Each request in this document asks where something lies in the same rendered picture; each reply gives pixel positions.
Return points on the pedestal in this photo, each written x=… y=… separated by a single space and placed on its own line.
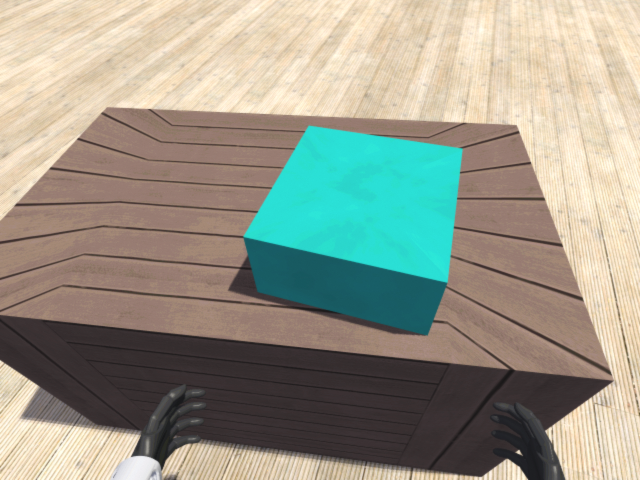
x=124 y=274

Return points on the right robot hand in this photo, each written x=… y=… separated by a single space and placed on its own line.
x=539 y=460

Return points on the carton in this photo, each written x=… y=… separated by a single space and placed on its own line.
x=360 y=225

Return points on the left robot forearm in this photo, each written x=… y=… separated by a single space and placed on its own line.
x=138 y=468

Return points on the left robot hand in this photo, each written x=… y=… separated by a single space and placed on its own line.
x=156 y=440

